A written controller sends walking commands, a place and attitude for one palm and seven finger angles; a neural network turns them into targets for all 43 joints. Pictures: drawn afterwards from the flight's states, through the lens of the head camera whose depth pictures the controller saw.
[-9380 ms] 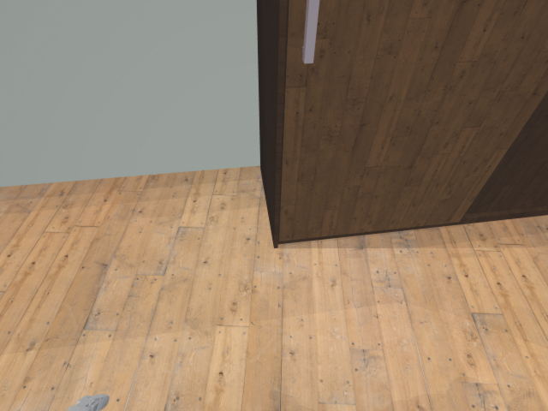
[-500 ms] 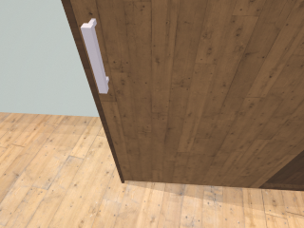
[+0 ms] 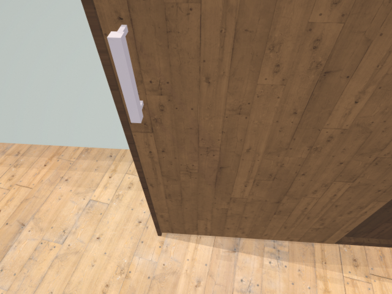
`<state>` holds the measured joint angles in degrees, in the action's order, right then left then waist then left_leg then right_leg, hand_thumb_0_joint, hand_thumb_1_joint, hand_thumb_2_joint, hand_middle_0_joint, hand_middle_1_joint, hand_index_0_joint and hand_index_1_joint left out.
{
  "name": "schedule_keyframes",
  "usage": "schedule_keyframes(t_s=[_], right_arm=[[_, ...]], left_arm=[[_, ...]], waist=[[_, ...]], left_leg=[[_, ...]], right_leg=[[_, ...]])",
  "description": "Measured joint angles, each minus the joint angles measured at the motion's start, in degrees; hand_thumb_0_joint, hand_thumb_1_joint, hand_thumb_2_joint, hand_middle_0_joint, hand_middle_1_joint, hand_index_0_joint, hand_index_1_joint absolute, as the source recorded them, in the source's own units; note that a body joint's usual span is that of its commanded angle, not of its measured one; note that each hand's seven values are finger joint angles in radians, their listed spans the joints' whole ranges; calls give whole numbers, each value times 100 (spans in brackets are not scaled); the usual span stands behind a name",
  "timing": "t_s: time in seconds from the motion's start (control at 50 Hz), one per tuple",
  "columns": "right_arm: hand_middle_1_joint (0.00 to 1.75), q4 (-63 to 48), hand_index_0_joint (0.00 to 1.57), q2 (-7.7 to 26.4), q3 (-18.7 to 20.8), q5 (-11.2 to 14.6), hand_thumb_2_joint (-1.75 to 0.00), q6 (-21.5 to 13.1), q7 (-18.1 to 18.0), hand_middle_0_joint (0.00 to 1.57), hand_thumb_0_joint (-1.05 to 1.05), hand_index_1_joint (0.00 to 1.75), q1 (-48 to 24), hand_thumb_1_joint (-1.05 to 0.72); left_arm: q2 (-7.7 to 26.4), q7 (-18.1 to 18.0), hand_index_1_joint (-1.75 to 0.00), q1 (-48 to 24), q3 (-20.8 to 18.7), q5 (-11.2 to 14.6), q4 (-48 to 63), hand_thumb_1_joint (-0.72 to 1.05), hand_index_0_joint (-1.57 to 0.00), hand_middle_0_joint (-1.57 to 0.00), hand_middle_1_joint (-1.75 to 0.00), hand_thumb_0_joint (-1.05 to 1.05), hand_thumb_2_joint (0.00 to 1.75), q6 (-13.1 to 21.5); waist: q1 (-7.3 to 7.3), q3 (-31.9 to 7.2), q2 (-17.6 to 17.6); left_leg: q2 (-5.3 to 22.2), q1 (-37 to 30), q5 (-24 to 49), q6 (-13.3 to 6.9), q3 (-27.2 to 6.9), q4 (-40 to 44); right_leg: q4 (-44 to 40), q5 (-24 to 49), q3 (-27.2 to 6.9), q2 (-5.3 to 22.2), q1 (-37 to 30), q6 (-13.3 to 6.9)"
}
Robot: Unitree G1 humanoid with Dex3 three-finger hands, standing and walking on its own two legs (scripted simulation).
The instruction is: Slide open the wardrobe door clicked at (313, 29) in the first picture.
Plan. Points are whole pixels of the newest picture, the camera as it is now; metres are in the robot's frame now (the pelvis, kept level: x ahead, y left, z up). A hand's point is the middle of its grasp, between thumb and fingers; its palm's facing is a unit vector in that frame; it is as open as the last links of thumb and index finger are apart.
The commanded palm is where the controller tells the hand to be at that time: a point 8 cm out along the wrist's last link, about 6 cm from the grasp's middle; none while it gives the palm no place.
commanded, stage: look again from close up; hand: left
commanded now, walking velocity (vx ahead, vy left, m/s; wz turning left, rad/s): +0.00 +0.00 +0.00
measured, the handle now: (130, 77) +0.48 +0.17 +0.20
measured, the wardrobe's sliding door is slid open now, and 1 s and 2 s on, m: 0.00 0.00 0.00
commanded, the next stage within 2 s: raise the hand with hooked fingers in 0.58 s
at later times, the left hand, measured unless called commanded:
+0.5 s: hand out of the picture +0.00 +0.18 -0.17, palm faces +0.03 -0.98 -0.20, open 7.4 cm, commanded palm none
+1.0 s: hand (111, 256) +0.19 +0.17 +0.01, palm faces -0.06 -1.00 -0.04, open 8.0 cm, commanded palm +0.13 +0.25 -0.01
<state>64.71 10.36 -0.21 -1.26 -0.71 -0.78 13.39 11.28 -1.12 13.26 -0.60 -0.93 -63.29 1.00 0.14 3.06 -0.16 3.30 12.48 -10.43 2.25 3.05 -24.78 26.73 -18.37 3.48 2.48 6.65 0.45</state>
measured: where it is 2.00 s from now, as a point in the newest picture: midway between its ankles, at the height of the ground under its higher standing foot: outside the picture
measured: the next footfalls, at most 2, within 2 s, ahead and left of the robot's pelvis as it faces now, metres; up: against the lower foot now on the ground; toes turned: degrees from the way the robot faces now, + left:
none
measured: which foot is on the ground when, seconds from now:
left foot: down 0.00-1.00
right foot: down 0.00-1.00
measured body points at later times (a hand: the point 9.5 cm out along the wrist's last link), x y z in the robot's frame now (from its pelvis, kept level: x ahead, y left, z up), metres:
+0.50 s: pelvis +0.00 +0.00 +0.00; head +0.02 +0.00 +0.45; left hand +0.00 +0.23 -0.16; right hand +0.02 -0.22 -0.16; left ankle +0.03 +0.15 -0.74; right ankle -0.04 -0.12 -0.74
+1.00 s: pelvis -0.03 +0.00 -0.04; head -0.01 +0.00 +0.41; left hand +0.18 +0.23 +0.01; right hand +0.17 -0.25 -0.09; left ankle +0.03 +0.15 -0.74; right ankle -0.04 -0.12 -0.74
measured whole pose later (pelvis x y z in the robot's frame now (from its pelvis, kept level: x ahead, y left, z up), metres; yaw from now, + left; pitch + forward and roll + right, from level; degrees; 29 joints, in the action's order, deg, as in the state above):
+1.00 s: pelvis -0.03 +0.00 -0.04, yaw +0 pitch +6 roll +1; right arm 34.9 13.3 3.0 1.3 -13.7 -1.0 8.3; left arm 11.1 17.4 20.4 -8.1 13.6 -7.4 27.6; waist 1.2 -4.9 0.6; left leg 4.0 34.5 -18.3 2.0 2.6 -47.4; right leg 50.3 -27.0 2.6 3.1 28.7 0.6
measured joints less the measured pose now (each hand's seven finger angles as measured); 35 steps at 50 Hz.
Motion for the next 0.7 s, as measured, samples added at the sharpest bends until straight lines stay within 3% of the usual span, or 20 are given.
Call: schedule_keyframes(t_s=[0.7], right_arm=[[30, 31, 20, -67, 26, 20, -89, 10, -26, 19, 0, 30, -19, -92]], left_arm=[[-185, -76, -29, 239, 34, -15, -142, 90, -20, -20, -30, 0, 90, 37]], waist=[[-58, -4, 15]], left_leg=[[35, 79, -43, -20, -42, -106]], right_leg=[[-158, 55, 54, -37, -66, 24]])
